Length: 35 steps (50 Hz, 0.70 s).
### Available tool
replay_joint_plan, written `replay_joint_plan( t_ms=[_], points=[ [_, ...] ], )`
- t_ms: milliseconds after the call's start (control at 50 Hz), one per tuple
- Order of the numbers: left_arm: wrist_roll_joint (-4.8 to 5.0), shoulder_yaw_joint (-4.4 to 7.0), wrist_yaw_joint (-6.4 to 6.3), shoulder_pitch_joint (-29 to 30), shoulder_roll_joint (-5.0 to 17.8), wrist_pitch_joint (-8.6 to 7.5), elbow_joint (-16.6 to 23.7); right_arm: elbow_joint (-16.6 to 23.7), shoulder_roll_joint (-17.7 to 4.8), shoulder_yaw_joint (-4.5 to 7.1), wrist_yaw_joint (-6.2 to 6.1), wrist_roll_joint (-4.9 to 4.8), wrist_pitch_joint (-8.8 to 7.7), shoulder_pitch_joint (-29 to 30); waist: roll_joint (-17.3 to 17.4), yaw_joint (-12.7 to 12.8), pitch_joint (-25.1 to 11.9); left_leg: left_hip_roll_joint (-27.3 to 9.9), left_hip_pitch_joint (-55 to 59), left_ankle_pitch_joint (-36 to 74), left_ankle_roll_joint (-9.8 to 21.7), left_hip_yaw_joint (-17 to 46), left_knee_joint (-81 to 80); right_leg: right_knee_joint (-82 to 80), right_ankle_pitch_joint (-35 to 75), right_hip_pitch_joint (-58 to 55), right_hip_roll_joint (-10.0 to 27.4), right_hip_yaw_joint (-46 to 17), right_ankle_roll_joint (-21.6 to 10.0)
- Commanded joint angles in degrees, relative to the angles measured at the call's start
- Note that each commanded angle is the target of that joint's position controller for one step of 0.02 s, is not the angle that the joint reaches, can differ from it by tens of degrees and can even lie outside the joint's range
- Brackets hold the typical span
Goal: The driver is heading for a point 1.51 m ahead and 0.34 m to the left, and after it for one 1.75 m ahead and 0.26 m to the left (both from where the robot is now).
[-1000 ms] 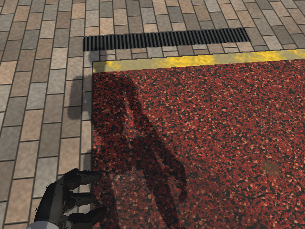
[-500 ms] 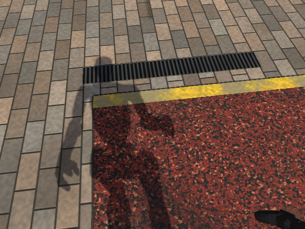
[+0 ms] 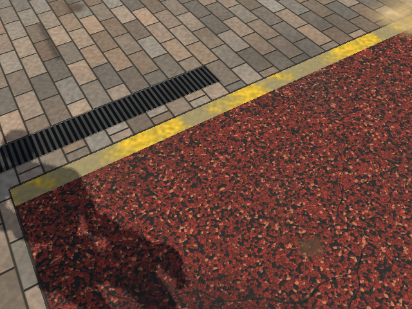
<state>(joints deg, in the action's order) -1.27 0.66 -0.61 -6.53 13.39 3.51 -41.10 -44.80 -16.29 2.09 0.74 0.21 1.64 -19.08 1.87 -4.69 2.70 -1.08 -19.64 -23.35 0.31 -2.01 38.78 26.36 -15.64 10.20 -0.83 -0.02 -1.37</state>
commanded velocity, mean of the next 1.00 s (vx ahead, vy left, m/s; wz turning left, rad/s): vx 0.27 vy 0.00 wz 0.22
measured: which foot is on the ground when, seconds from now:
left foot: up 0.00-0.46, down 0.48-1.00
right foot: down 0.00-0.48, up 0.50-1.00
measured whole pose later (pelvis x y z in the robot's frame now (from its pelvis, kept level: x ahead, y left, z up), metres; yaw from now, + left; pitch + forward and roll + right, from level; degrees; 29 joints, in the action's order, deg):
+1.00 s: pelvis +0.13 +0.17 +0.01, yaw +13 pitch +1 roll -2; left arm -1.6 5.8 4.7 -18.3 16.9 5.1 -47.7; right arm -42.6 -15.7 2.6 -2.5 1.2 -1.2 -13.1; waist 2.0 2.3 -2.6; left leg -1.9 -9.0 -10.8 5.3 -18.4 15.9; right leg 60.6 -13.7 28.8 2.6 2.6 0.1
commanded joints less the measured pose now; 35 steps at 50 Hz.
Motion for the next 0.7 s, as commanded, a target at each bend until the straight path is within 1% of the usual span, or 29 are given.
replay_joint_plan(
  t_ms=[20,40,60,80,100,120,140,180,240,320,340,360,380,400,420,440,460,480,500,520,540,560,580,600,620,640,660,680,700],
  points=[
    [-0.11,2.78,-1.47,0.0,9.9,-0.94,3.2,3.9,-8.4,3.20,-0.11,-0.44,0.66,1.5,-10.8,4.1,-1.8,1.4,-7.5,-6.5,0.1,2.7,20.4,-8.6,28.9,-2.0,17.7,-6.0,-10.2],
    [-0.42,2.54,-1.55,-1.2,9.1,-1.28,3.0,3.5,-8.7,3.56,0.12,0.23,1.30,0.2,-12.3,4.3,-2.9,0.5,-9.1,-2.9,0.4,2.2,22.0,-11.8,12.5,-3.5,16.1,-4.6,-8.5],
    [-0.47,2.63,-1.58,-2.3,9.0,-1.65,2.8,3.7,-8.5,3.70,0.79,0.99,1.66,0.9,-13.8,5.2,-2.1,-0.4,-12.2,-0.3,0.3,1.8,23.2,-15.4,-4.7,-5.3,15.7,-6.1,-7.7],
    [-0.43,2.81,-1.50,-2.9,9.4,-1.99,2.7,4.3,-8.5,3.87,1.54,1.17,1.79,2.7,-14.3,6.0,-0.5,-0.6,-16.2,1.3,0.1,1.3,23.9,-18.3,-14.8,-6.8,16.2,-8.0,-7.2],
    [-0.38,2.99,-1.45,-3.8,9.6,-2.54,2.4,5.2,-8.3,4.02,2.25,1.12,1.78,4.6,-13.5,6.6,0.8,-1.0,-19.7,2.7,-0.2,1.3,23.9,-20.1,-19.2,-8.9,17.1,-9.1,-7.0],
    [-0.43,3.20,-1.42,-5.0,9.7,-3.28,1.9,5.8,-7.6,4.02,2.81,1.03,1.65,6.1,-11.8,7.0,1.6,-1.4,-22.6,4.0,-0.3,1.7,23.1,-20.9,-19.9,-11.3,18.0,-9.3,-6.8],
    [-0.55,3.42,-1.41,-6.5,9.7,-4.08,1.2,6.2,-6.5,3.91,3.19,1.09,1.48,7.0,-10.2,7.3,1.9,-1.8,-24.7,5.1,-0.4,2.0,22.3,-21.2,-19.1,-13.3,18.9,-8.8,-6.8],
    [-0.81,3.81,-1.35,-8.3,9.8,-5.51,0.1,6.8,-5.1,3.76,3.65,1.22,1.25,8.0,-8.7,7.4,1.8,-2.6,-26.7,6.6,-0.3,2.3,21.3,-21.5,-17.5,-15.3,20.2,-6.8,-6.8],
    [-0.89,4.33,-1.15,-8.9,10.4,-6.99,-0.8,8.3,-4.7,3.75,4.48,1.17,1.23,10.1,-8.3,6.8,2.3,-4.1,-27.1,8.8,-0.1,2.3,19.5,-22.5,-17.2,-13.9,21.7,-3.3,-6.7],
    [-1.19,5.19,-0.80,-9.0,12.3,-8.17,-1.6,10.6,-4.7,3.32,5.57,0.93,1.21,14.0,-8.1,6.1,3.7,-6.0,-24.6,11.0,1.3,1.3,14.7,-23.1,-16.3,-10.7,22.7,3.0,-5.2],
    [-1.47,5.19,-0.64,-9.3,12.1,-8.25,-1.9,11.0,-4.6,3.10,5.69,1.10,1.12,15.2,-6.9,6.3,5.0,-6.3,-23.2,10.6,1.8,0.4,12.4,-22.3,-12.3,-10.1,22.4,5.6,-5.1],
    [-1.62,5.11,-0.40,-9.0,11.8,-8.20,-2.0,11.3,-4.1,2.75,5.66,1.28,1.01,16.3,-5.9,6.5,6.2,-6.2,-20.9,10.1,2.4,-1.1,9.6,-20.2,-5.4,-9.0,21.6,9.1,-4.7],
    [-1.36,5.18,-0.14,-8.3,12.1,-7.93,-2.0,11.6,-3.6,2.43,5.48,1.46,0.88,16.7,-5.7,6.4,6.5,-5.4,-17.1,9.0,3.0,-3.3,6.4,-17.0,2.6,-7.5,20.4,12.6,-3.9],
    [-0.64,5.50,0.15,-8.5,13.3,-7.46,-2.1,11.8,-3.7,2.39,5.13,1.53,0.78,16.4,-6.2,6.4,5.6,-3.5,-13.2,7.6,3.5,-6.0,4.4,-12.5,13.3,-6.9,19.8,14.6,-3.3],
    [0.34,5.84,0.53,-9.1,14.6,-6.98,-2.4,11.7,-4.1,2.66,4.42,1.47,0.76,14.7,-6.4,5.5,3.4,-1.0,-8.7,6.5,4.2,-8.1,3.0,-5.6,28.3,-7.2,19.8,15.9,-2.6],
    [1.68,6.09,1.03,-9.4,15.3,-6.46,-2.5,10.5,-5.0,3.31,3.25,1.57,0.51,9.1,-5.7,2.8,-0.7,2.5,-1.7,6.9,5.1,-9.3,1.0,5.6,41.2,-6.8,19.1,17.1,-1.7],
    [3.11,5.88,1.76,-8.9,14.8,-6.05,-2.1,7.5,-6.7,4.39,1.74,2.15,-0.23,-0.8,-2.4,-2.1,-6.7,6.0,10.4,13.8,6.5,-8.6,-4.4,21.0,40.9,-2.4,16.6,18.1,0.4],
    [2.44,4.58,2.43,-11.2,10.4,-6.17,-1.7,5.2,-11.7,5.70,0.24,3.06,-0.74,-5.8,6.5,-3.1,-8.6,-0.2,22.4,23.2,7.5,2.8,-11.0,37.1,3.4,12.5,12.3,16.7,3.6],
    [1.39,2.93,2.02,-16.0,4.8,-5.87,3.1,9.0,-23.6,7.61,0.00,1.84,-0.33,-3.9,18.4,2.0,-17.0,-21.4,32.1,52.3,16.8,34.5,-13.8,56.7,-27.6,27.9,2.4,11.0,7.3],
    [-0.52,3.79,0.48,-11.6,10.3,-4.40,2.0,10.8,-20.4,7.68,0.26,-0.97,-0.51,-3.8,1.6,-2.0,-22.7,-22.6,29.5,61.4,18.1,33.2,-15.2,57.8,-21.3,25.6,4.6,0.5,6.7],
    [1.02,3.16,-0.49,-10.6,8.2,-3.43,1.5,10.4,-16.7,6.04,-0.30,-0.41,-0.69,0.2,1.8,0.7,-17.2,-22.1,23.1,64.8,17.3,23.6,-13.8,56.3,-15.9,24.0,5.9,0.8,5.5],
    [1.13,2.48,-1.06,-11.3,7.3,-3.05,-0.4,10.4,-10.5,4.04,-0.81,-0.20,-0.99,4.6,1.1,3.0,-12.4,-17.8,16.2,63.5,14.4,16.1,-13.8,50.8,-11.7,20.7,7.7,0.3,4.4],
    [0.72,2.58,-1.16,-12.6,7.8,-2.29,-1.8,10.0,-7.5,2.76,-1.40,-0.51,-1.26,7.7,3.1,5.1,-10.6,-14.7,12.6,60.7,11.9,12.6,-14.4,47.3,-9.1,17.6,8.0,-0.4,3.6],
    [0.18,2.76,-1.08,-15.7,8.6,-1.10,-3.9,9.9,-5.4,1.72,-1.75,-0.39,-1.30,9.8,3.5,6.4,-10.4,-13.7,8.9,62.4,11.2,9.3,-15.5,46.7,-7.6,13.1,6.5,0.0,3.2],
    [0.45,2.92,-0.90,-16.7,8.5,-0.15,-5.0,9.5,-4.9,1.17,-1.89,0.00,-1.47,10.0,2.7,6.7,-11.0,-14.2,7.2,64.5,10.8,7.5,-16.2,46.6,-7.0,10.5,4.4,-1.2,2.8],
    [1.03,3.11,-0.65,-16.7,8.3,0.37,-5.3,9.0,-5.5,1.14,-2.11,0.40,-1.51,9.7,1.7,6.5,-11.2,-15.1,7.0,65.4,11.0,6.3,-16.5,46.8,-7.5,10.2,1.9,-3.2,2.8],
    [1.21,3.45,-0.36,-16.4,8.4,0.68,-5.1,8.5,-6.7,1.43,-2.45,0.42,-1.20,10.1,1.5,6.8,-10.3,-15.7,7.3,64.1,11.2,5.3,-17.0,47.3,-8.0,11.8,0.4,-3.8,2.8],
    [1.06,3.84,-0.10,-15.7,8.7,1.00,-4.9,8.5,-7.1,1.50,-2.84,0.31,-0.70,10.8,1.6,7.0,-9.5,-16.1,7.5,61.0,11.6,4.5,-17.6,48.1,-8.2,13.4,-0.3,-3.6,2.8],
    [0.87,4.21,0.05,-15.1,9.0,1.35,-4.7,8.7,-6.5,1.23,-3.25,0.25,-0.16,12.0,1.7,7.1,-8.3,-16.1,7.4,57.4,12.1,3.6,-18.0,48.7,-8.1,15.0,-0.6,-3.1,3.1]
  ],
)
Velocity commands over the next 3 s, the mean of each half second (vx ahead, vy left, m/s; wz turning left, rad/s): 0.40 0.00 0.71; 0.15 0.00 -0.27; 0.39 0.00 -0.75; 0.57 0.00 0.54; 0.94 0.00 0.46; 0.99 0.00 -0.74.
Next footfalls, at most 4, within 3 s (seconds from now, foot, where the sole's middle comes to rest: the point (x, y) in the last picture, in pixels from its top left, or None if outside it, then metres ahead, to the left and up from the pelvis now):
0.48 left None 0.18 0.24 -0.78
1.40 right None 0.36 0.03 -0.78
2.16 left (135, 243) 0.74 0.25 -0.78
2.62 right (118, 144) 1.22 0.34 -0.78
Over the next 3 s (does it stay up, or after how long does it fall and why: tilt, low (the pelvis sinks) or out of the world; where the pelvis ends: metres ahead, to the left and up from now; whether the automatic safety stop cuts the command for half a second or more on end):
stays up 1.35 0.43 -0.01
